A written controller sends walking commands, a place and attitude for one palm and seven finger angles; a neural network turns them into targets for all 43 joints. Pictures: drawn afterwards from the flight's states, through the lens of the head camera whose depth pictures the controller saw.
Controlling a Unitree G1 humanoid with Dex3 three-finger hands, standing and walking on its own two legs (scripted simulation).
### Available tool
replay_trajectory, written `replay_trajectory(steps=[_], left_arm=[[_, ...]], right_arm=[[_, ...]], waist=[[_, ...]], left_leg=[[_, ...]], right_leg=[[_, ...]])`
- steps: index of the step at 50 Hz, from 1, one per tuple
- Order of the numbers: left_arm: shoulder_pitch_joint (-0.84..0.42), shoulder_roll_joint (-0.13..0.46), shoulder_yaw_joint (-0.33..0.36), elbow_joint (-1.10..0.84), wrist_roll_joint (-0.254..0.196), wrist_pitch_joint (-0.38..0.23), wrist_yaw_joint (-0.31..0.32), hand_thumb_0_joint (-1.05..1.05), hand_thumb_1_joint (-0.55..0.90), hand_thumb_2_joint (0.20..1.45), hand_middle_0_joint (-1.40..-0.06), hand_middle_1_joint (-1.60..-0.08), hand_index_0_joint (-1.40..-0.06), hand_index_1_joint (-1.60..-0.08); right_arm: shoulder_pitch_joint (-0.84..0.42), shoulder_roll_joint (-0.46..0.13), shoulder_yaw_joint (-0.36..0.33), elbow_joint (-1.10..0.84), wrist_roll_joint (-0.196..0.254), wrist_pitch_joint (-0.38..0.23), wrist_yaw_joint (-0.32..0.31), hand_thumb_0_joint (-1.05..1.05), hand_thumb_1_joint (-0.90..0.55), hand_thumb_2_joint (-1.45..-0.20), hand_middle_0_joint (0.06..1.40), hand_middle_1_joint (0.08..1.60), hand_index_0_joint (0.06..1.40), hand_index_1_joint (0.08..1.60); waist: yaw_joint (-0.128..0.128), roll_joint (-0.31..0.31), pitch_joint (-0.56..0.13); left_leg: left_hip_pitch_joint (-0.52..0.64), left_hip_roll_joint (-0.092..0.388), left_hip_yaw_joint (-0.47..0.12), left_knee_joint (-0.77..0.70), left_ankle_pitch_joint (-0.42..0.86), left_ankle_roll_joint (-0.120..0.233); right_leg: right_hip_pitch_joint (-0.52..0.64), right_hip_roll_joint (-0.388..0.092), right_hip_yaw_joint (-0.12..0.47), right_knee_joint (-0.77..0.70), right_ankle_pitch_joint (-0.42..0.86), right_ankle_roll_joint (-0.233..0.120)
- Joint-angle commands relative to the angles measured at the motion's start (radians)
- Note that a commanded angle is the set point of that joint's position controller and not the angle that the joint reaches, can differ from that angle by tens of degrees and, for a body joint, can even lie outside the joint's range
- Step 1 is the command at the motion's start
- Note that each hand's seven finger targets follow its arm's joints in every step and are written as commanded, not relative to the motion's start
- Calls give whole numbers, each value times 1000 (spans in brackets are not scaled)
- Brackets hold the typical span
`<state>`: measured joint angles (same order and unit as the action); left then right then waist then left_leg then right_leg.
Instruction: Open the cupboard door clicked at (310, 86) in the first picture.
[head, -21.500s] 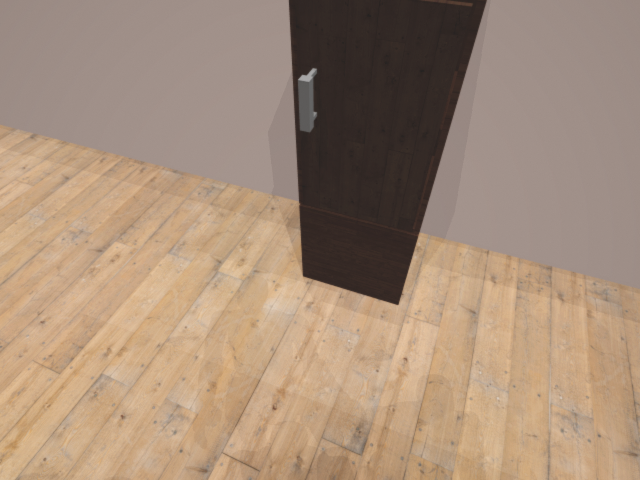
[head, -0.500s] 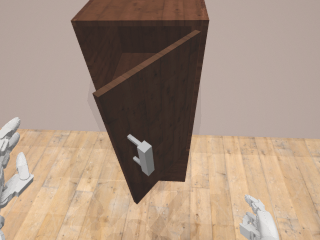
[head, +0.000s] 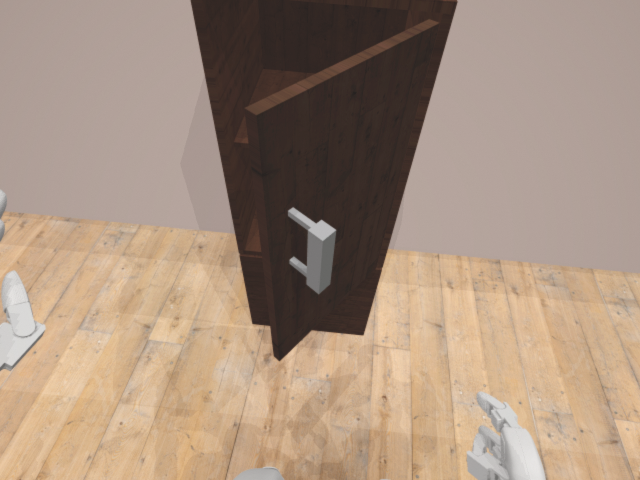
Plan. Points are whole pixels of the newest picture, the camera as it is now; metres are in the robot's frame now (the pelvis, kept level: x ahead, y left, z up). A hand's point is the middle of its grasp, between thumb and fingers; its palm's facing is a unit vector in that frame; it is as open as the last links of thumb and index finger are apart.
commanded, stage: step back with the hand held close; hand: left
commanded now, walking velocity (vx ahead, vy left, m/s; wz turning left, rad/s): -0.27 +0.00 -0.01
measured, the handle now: (307, 250) +0.41 +0.05 +0.04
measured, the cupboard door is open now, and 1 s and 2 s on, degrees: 53 53 53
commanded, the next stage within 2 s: stop stepping back and stand still in 0.52 s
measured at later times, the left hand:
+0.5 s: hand (19, 403) +0.14 +0.24 +0.18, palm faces +0.32 -0.83 -0.45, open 7.4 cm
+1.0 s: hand out of the picture +0.04 +0.28 +0.17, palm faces +0.47 -0.81 -0.36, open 7.4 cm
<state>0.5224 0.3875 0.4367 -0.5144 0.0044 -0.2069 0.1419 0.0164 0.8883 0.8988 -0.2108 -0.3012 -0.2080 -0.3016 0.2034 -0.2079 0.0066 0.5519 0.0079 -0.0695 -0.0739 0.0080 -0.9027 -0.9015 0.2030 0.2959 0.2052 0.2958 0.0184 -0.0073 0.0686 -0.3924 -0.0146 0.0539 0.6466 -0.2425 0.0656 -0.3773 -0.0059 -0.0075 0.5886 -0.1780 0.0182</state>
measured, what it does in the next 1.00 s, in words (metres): walks backwards: right foot, then left foot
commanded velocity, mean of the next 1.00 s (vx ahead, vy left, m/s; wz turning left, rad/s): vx -0.16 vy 0.00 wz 0.02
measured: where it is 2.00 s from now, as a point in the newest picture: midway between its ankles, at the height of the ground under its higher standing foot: outside the picture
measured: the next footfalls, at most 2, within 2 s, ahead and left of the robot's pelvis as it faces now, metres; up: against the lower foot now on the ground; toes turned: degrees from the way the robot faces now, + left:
right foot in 0.44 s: -0.14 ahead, -0.10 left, +0.00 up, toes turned -4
left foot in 0.92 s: -0.12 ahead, +0.12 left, +0.00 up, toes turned +0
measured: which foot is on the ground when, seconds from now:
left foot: down 0.00-0.72, up 0.74-0.90, down 0.92-1.00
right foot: down 0.00-0.14, up 0.16-0.42, down 0.44-1.00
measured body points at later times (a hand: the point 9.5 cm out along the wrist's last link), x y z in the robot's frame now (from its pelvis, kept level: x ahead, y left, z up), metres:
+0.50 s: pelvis -0.09 +0.00 +0.01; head -0.05 +0.02 +0.45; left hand +0.12 +0.28 +0.20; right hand +0.10 -0.23 -0.07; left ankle +0.07 +0.08 -0.72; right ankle -0.19 -0.13 -0.72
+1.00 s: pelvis -0.18 +0.01 +0.01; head -0.18 +0.04 +0.46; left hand +0.01 +0.32 +0.19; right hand -0.04 -0.24 -0.07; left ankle -0.14 +0.13 -0.72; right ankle -0.17 -0.11 -0.72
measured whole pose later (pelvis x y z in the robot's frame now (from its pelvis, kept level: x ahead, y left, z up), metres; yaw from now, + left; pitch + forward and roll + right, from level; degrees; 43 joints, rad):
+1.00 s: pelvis -0.18 +0.01 +0.01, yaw -1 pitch -1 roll +0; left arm 0.46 0.37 0.41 -0.45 -0.02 -0.17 0.17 0.02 0.89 0.90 -0.21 -0.30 -0.21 -0.30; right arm 0.26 -0.21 0.01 0.69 0.00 -0.14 -0.10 0.01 -0.90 -0.90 0.20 0.30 0.20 0.30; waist 0.00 -0.06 -0.01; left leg -0.29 0.01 0.01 0.56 -0.25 0.00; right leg -0.26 -0.02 -0.05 0.57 -0.30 0.01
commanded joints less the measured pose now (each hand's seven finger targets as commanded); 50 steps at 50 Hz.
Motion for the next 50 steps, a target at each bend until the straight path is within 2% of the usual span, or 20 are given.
replay_trajectory(steps=[1, 5, 8, 11, 17, 19, 22, 25, 28, 30, 33, 34, 35, 36, 37, 40, 43, 45, 47, 50], left_arm=[[-63, 187, 99, -237, -18, -66, 32, 0, 900, 900, -200, -300, -200, -300], [-28, 215, 126, -262, -31, -74, 51, 0, 900, 900, -200, -300, -200, -300], [-31, 219, 179, -302, -10, -94, 48, 0, 900, 900, -200, -300, -200, -300], [-29, 225, 177, -254, -21, -92, 47, 0, 900, 900, -200, -300, -200, -300], [-14, 166, 60, -245, -54, -65, 30, 0, 900, 900, -200, -300, -200, -300], [-26, 193, 67, -247, -63, -73, 16, 0, 900, 900, -200, -300, -200, -300], [-74, 300, 141, -266, -77, -100, 19, 0, 900, 900, -200, -300, -200, -300], [-65, 284, 128, -214, -68, -64, 6, 0, 900, 900, -200, -300, -200, -300], [-25, 270, 139, -227, -92, -49, -14, 0, 900, 900, -200, -300, -200, -300], [39, 290, 174, -255, -96, -62, -17, 0, 900, 900, -200, -300, -200, -300], [170, 252, 170, -268, -106, -41, 2, 0, 900, 900, -200, -300, -200, -300], [181, 243, 161, -277, -103, -32, 4, 0, 900, 900, -200, -300, -200, -300], [170, 281, 172, -304, -93, -30, 8, 0, 900, 900, -200, -300, -200, -300], [159, 296, 172, -313, -85, -28, 12, 0, 900, 900, -200, -300, -200, -300], [66, 296, 179, -323, -64, -18, 14, 0, 900, 900, -200, -300, -200, -300], [-102, 232, 103, -220, -49, -10, 11, 0, 900, 900, -200, -300, -200, -300], [-155, 189, 61, -133, -14, -29, 39, 0, 900, 900, -200, -300, -200, -300], [-166, 165, 20, -165, -8, -41, 42, 0, 900, 900, -200, -300, -200, -300], [-135, 205, 67, -175, -17, -50, 43, 0, 900, 900, -200, -300, -200, -300], [-107, 233, 96, -278, -15, -58, 24, 0, 900, 900, -200, -300, -200, -300]], right_arm=[[-64, -135, -64, -129, -11, -60, -7, 0, -900, -900, 200, 300, 200, 300], [-88, -132, -57, -115, -9, -52, -13, 0, -900, -900, 200, 300, 200, 300], [-106, -153, -63, -135, -24, -75, -23, 0, -900, -900, 200, 300, 200, 300], [-106, -120, -75, -104, -26, -106, -8, 0, -900, -900, 200, 300, 200, 300], [-91, -125, -59, -45, -25, -125, 16, 0, -900, -900, 200, 300, 200, 300], [-88, -123, -59, -37, -28, -109, 18, 0, -900, -900, 200, 300, 200, 300], [-121, -100, -40, -36, -31, -92, 2, 0, -900, -900, 200, 300, 200, 300], [-148, -113, -48, -59, 1, -95, -28, 0, -900, -900, 200, 300, 200, 300], [-179, -144, -44, -87, -5, -87, -23, 0, -900, -900, 200, 300, 200, 300], [-171, -135, -52, -89, -38, -112, -6, 0, -900, -900, 200, 300, 200, 300], [-149, -126, -52, -113, -25, -100, 13, 0, -900, -900, 200, 300, 200, 300], [-155, -130, -53, -121, -20, -88, 15, 0, -900, -900, 200, 300, 200, 300], [-143, -121, -58, -123, -12, -73, 13, 0, -900, -900, 200, 300, 200, 300], [-128, -113, -64, -108, -16, -54, 13, 0, -900, -900, 200, 300, 200, 300], [-94, -121, -67, -84, -35, -40, 14, 0, -900, -900, 200, 300, 200, 300], [-85, -96, -45, -74, -18, -60, -15, 0, -900, -900, 200, 300, 200, 300], [-70, -119, -38, -29, -25, -109, -52, 0, -900, -900, 200, 300, 200, 300], [-50, -148, -47, -44, -18, -141, -54, 0, -900, -900, 200, 300, 200, 300], [-44, -142, -39, -53, -9, -147, -40, 0, -900, -900, 200, 300, 200, 300], [-69, -115, -28, -50, -26, -157, -18, 0, -900, -900, 200, 300, 200, 300]], waist=[[-34, -75, -107], [-34, 10, -121], [-19, 343, -143], [-16, 132, -157], [-7, 244, -217], [-3, 169, -254], [-9, -63, -233], [-25, -185, -244], [-2, 226, -240], [22, 274, -304], [17, 270, -273], [13, 268, -223], [-11, 83, -198], [-13, -154, -145], [-17, -175, -84], [-59, -148, -66], [-39, 43, -61], [-27, 198, -68], [-23, 157, -139], [-18, 268, -117]], left_leg=[[24, 30, -96, 9, -240, -32], [85, 60, -149, -88, -214, -30], [-355, 347, -494, -573, -584, 92], [-142, 338, -409, -453, -276, 122], [143, 230, -237, -509, -137, -17], [249, 189, -169, -396, 72, -78], [343, 82, -41, 3, 64, -89], [298, 35, -33, -29, 229, -73], [291, 204, -273, -375, 491, 14], [137, 285, -413, -553, 45, 42], [3, 178, -176, -545, -199, -33], [-66, 109, -94, -437, -252, -76], [46, -4, 1, -123, -200, -123], [119, -72, -33, 306, -129, -135], [-40, -37, -85, 540, -105, -120], [47, 82, -78, 381, -90, -91], [188, 55, -26, -106, -96, -45], [193, 140, -168, -307, -108, -11], [161, 199, -254, -305, 90, 11], [65, 213, -303, -442, -89, 9]], right_leg=[[-76, -172, 260, -269, -266, -108], [-130, -136, 151, -191, -225, -86], [265, 94, 11, 397, -185, 8], [86, 65, 76, 523, -291, -8], [141, 76, -52, -15, -347, -47], [160, 29, -19, -302, -198, -79], [-61, -253, 165, -372, 161, -148], [42, -150, 14, -172, 489, -66], [67, 81, -27, 101, -150, 5], [170, 106, 38, 302, -443, -34], [295, 110, -66, 53, -370, -62], [308, 90, -77, -121, -341, -76], [92, -61, 61, -356, -421, -110], [-225, -329, 416, -553, -624, -198], [-290, -382, 430, -536, -615, -234], [-247, -225, 108, -413, -455, -114], [-86, -187, 102, -314, -344, -100], [16, -82, 58, -139, -188, -50], [110, -4, -19, -52, -42, -11], [158, 12, -35, 51, -166, -5]])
